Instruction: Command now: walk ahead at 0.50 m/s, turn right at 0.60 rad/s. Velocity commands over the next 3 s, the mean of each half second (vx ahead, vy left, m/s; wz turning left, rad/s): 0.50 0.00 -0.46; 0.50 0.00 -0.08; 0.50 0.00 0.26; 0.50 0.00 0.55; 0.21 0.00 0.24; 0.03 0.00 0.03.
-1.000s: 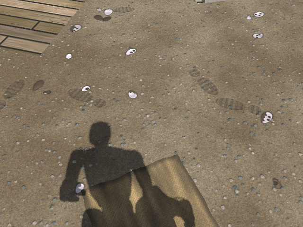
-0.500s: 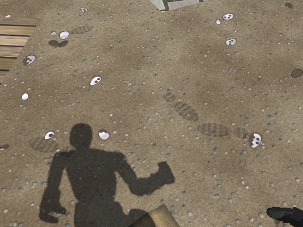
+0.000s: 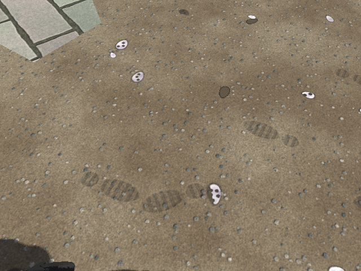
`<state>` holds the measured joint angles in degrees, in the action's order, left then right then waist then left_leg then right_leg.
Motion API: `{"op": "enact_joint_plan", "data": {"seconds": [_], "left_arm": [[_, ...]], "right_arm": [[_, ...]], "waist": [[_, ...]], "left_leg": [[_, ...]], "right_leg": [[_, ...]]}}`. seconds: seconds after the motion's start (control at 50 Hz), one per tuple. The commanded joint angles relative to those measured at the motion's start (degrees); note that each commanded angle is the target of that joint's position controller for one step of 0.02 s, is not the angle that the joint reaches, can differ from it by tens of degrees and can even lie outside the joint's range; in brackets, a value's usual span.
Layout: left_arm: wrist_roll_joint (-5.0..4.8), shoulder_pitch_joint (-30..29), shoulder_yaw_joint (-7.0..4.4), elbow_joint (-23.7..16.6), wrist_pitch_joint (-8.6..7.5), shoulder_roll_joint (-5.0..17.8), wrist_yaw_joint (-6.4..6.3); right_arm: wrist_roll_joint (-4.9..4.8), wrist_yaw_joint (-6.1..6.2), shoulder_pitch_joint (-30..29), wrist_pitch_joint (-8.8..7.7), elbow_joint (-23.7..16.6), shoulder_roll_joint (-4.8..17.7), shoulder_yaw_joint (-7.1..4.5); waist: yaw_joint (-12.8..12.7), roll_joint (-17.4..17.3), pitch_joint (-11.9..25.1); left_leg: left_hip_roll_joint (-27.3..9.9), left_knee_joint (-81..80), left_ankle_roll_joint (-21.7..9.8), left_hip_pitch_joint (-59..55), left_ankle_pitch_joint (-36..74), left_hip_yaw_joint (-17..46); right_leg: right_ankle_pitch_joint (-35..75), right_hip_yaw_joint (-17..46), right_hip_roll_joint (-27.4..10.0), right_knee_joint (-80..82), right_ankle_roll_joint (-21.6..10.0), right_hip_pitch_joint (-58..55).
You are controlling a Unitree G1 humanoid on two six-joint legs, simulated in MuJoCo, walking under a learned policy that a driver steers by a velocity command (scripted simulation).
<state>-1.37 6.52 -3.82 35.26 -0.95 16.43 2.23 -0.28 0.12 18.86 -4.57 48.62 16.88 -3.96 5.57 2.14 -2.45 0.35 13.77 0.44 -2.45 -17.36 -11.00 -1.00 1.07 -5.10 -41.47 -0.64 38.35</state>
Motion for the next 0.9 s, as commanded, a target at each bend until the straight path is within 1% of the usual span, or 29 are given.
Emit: {"op": "enact_joint_plan", "data": {"seconds": [0.02,0.06,0.08,0.1,0.12,0.14,0.16,0.18,0.2,0.22,0.24,0.26,0.3,0.34,0.4,0.46,0.52,0.58,0.6,0.62,0.64,0.66,0.68,0.7,0.72,0.76,0.8,0.84,0.9], "left_arm": [[-0.11,-6.5,-0.39,-6.4,-0.95,2.6,1.11],[0.28,-4.0,-1.45,-6.5,-0.59,4.7,1.23],[0.35,0.9,-2.49,-5.6,-0.33,6.5,1.09],[0.19,10.3,-4.15,-3.1,-0.06,9.1,0.53],[-0.04,19.5,-5.83,-0.9,0.64,13.2,-0.71],[-0.65,15.0,-6.20,-2.5,0.11,19.2,-1.11],[-0.03,17.1,-4.71,-3.7,-0.83,14.4,-0.68],[0.51,15.9,-3.65,-2.6,-1.65,11.0,-0.53],[0.38,12.7,-3.16,-2.2,-2.19,9.8,-0.40],[0.45,9.3,-2.60,-2.6,-2.42,8.0,-0.55],[1.17,7.1,-2.10,-3.3,-2.46,7.2,-0.82],[1.35,6.6,-1.99,-3.2,-2.68,6.9,-0.94],[1.17,6.8,-1.94,-1.9,-3.06,7.2,-1.44],[1.07,8.4,-1.99,-0.4,-3.16,8.2,-2.09],[0.81,10.5,-1.95,1.3,-3.07,8.7,-2.47],[0.48,13.8,-1.97,3.6,-3.15,9.3,-2.35],[0.31,16.1,-2.03,5.5,-2.67,9.3,-2.44],[0.40,15.9,-2.28,6.5,-1.84,9.9,-2.73],[0.43,14.8,-2.10,6.4,-1.60,9.6,-2.79],[0.95,14.5,-1.36,6.0,-1.50,8.1,-2.85],[1.20,19.0,-0.02,4.7,-2.07,4.3,-2.74],[0.58,21.7,0.64,5.3,-2.81,2.9,-2.70],[-0.43,17.1,-0.52,4.7,-3.31,8.2,-2.46],[-0.90,11.8,-0.61,3.3,-3.59,8.8,-2.29],[0.07,8.2,-0.51,2.5,-3.70,8.1,-2.28],[0.75,9.8,-0.70,3.0,-3.30,6.7,-2.25],[0.87,11.6,-0.36,4.0,-2.63,4.6,-2.34],[1.23,8.3,0.19,2.7,-2.58,3.8,-2.41],[1.28,2.7,0.66,1.7,-3.15,2.7,-2.07]], "right_arm": [[-0.90,0.28,-1.2,0.18,-2.6,10.8,-2.55],[-1.46,0.64,-1.6,0.85,-2.6,12.7,-3.13],[-1.68,0.86,-1.9,1.28,-2.7,13.5,-3.38],[-1.90,1.10,-2.9,1.53,-3.0,13.0,-3.14],[-0.40,1.24,-2.0,1.23,-4.0,10.3,-2.00],[1.18,0.64,1.6,-0.28,-7.9,3.0,0.50],[-0.37,-0.47,-2.4,-2.65,-8.4,8.2,-0.25],[-2.38,-1.00,-7.6,-3.56,-10.0,9.6,-0.58],[-1.65,-0.76,-8.2,-3.91,-10.1,8.5,-0.20],[0.08,-0.27,-8.5,-3.74,-9.4,8.7,-0.49],[0.56,-0.32,-6.9,-3.06,-8.9,8.8,-0.67],[0.82,-0.41,-6.1,-2.44,-8.5,8.7,-0.71],[1.00,-0.50,-5.3,-1.34,-7.9,6.8,-0.23],[1.04,-0.47,-9.1,-0.82,-8.9,4.8,0.51],[0.75,-0.91,-15.2,-1.03,-10.0,3.5,1.21],[-0.12,-1.55,-20.1,-1.46,-11.3,3.8,1.27],[-0.10,-2.30,-22.4,-1.95,-12.6,4.9,0.91],[-0.02,-2.56,-18.9,-2.25,-12.2,6.1,0.29],[0.15,-2.28,-13.7,-2.36,-10.8,7.3,-0.51],[0.54,-1.95,-5.6,-2.46,-9.1,9.7,-1.52],[1.53,-1.67,2.5,-2.41,-8.1,14.6,-2.76],[0.12,-2.12,6.7,-1.77,-5.9,12.9,-2.73],[-1.01,-2.09,4.6,-1.49,-6.2,9.0,-1.40],[-0.52,-1.76,0.9,-1.04,-7.0,7.5,-0.87],[0.21,-1.77,-2.4,-0.76,-7.1,6.4,-0.33],[1.01,-1.71,-5.3,-1.08,-7.5,5.1,0.21],[0.57,-1.69,-5.4,-1.43,-7.0,5.3,0.17],[0.11,-1.40,-4.8,-1.62,-6.1,7.3,-0.42],[-0.18,-0.94,-3.2,-1.14,-5.0,8.2,-0.68]], "waist": [[-0.9,-5.6,-2.4],[-3.6,-7.7,0.5],[-6.8,-8.2,3.6],[-12.1,-6.9,8.3],[-15.8,-1.1,13.5],[-8.1,14.8,18.4],[-12.6,7.7,24.8],[-12.8,4.5,16.5],[-9.6,-0.9,10.2],[-7.6,-2.0,8.1],[-5.6,-1.0,6.4],[-5.0,-0.2,5.7],[-4.2,-0.3,5.6],[-5.4,-0.1,3.6],[-8.1,0.8,2.0],[-10.4,1.4,0.2],[-10.8,1.8,-0.8],[-8.4,3.6,0.4],[-5.3,3.3,3.5],[-1.6,2.0,10.4],[-0.7,-7.4,20.3],[-0.4,-19.3,25.0],[0.7,-12.6,17.5],[0.1,-8.5,10.6],[-1.3,-4.7,4.6],[-4.5,-7.0,2.8],[-5.8,-6.8,3.2],[-5.5,-6.7,1.4],[-3.7,-5.6,0.9]], "left_leg": [[-16.2,-1.9,-7.9,-1.1,30.2,3.6],[-16.2,5.4,-6.8,-3.2,49.9,1.3],[-15.8,13.1,-6.2,-3.0,58.2,0.3],[-14.1,24.7,-4.5,1.7,57.9,-1.4],[-11.8,42.0,-2.2,16.4,38.2,-1.1],[1.4,64.3,1.3,42.0,-13.6,3.6],[0.3,69.1,0.3,48.0,-14.9,17.1],[-2.3,67.0,-0.8,50.8,-10.1,16.7],[-4.8,60.2,-1.0,48.4,-5.4,16.5],[-6.5,54.8,-0.6,44.6,-3.3,16.4],[-7.5,52.9,-0.1,41.0,-1.3,16.3],[-7.7,51.2,0.5,38.5,-0.8,15.8],[-7.8,46.5,2.4,36.9,1.5,14.4],[-7.5,39.5,3.4,37.6,8.4,13.5],[-5.7,26.6,3.2,34.6,21.3,12.8],[-4.2,20.2,2.2,33.6,25.7,12.9],[-3.6,16.2,0.0,36.6,21.1,13.5],[-2.0,14.1,-2.7,32.0,13.9,12.0],[-0.4,12.2,-4.2,24.4,14.2,10.2],[-3.3,14.1,-6.8,11.0,17.3,12.4],[-15.8,15.4,-14.3,-11.7,15.3,30.6],[-23.0,6.8,-19.8,-20.6,2.3,51.2],[-21.8,4.0,-17.3,-16.1,-8.1,50.0],[-19.8,2.8,-15.0,-8.7,-8.1,42.5],[-16.8,0.6,-13.6,-0.1,-2.5,36.3],[-14.3,-1.9,-13.6,7.9,6.6,31.3],[-12.9,-4.1,-14.1,10.7,11.2,26.7],[-13.4,-5.5,-15.2,11.6,17.7,23.6],[-10.9,-6.3,-13.1,11.3,20.0,18.1]], "right_leg": [[-2.0,-3.1,1.4,4.5,-2.0,-0.5],[-7.9,-6.2,4.9,5.4,-4.5,-7.0],[-9.9,-7.5,7.2,6.2,-6.1,-13.6],[-6.1,-7.7,9.4,10.0,-8.3,-26.9],[-5.9,3.0,3.5,10.6,-11.5,-45.1],[-14.5,38.2,-12.0,18.1,-23.3,-61.7],[-21.9,46.9,-14.5,24.4,-24.3,-63.1],[-18.7,37.7,-12.2,24.6,-21.0,-57.3],[-11.8,30.3,-9.3,24.7,-18.5,-47.8],[-5.3,25.4,-7.1,25.0,-16.9,-41.2],[-0.1,22.6,-6.2,26.3,-16.7,-36.0],[6.7,20.7,-5.6,26.9,-16.8,-32.6],[9.6,16.9,-5.0,28.4,-17.1,-28.5],[9.9,13.1,-3.4,29.6,-15.8,-26.3],[3.7,9.3,-1.0,30.0,-12.8,-25.1],[-1.7,10.8,-2.7,30.0,-12.2,-27.3],[0.5,13.4,-5.8,26.7,-11.7,-34.7],[10.9,14.4,-7.1,22.0,-10.0,-39.1],[20.1,12.6,-5.0,16.2,-8.8,-38.8],[21.3,10.0,-2.0,5.5,-7.0,-34.4],[5.1,6.1,4.9,-14.4,-3.1,-16.2],[-30.7,5.7,10.7,-29.0,-0.5,-2.2],[-30.4,8.9,7.2,-33.8,-0.9,4.6],[-25.8,6.6,4.3,-33.5,-1.2,6.2],[-21.6,4.6,2.0,-29.2,-1.3,5.2],[-17.1,4.4,-0.8,-24.0,-0.6,-0.3],[-15.8,3.3,-1.3,-20.8,0.1,-2.6],[-12.4,2.6,-2.1,-14.3,1.5,-0.6],[-1.5,1.4,-1.3,-2.8,1.8,-1.9]]}}
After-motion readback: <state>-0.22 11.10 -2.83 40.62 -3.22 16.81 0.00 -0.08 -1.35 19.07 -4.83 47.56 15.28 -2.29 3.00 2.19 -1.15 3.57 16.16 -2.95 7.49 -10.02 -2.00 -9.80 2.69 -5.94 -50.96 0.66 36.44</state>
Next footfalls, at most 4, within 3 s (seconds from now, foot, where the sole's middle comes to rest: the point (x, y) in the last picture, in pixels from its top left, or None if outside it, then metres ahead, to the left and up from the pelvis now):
0.12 right None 0.23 -0.12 -0.78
0.62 left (164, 245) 0.56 0.04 -0.78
1.14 right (234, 186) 0.78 -0.27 -0.78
1.66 left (176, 131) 1.09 -0.06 -0.78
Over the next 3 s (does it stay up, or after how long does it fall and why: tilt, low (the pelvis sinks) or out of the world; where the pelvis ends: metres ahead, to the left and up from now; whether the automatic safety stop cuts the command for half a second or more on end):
stays up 1.32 -0.11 0.00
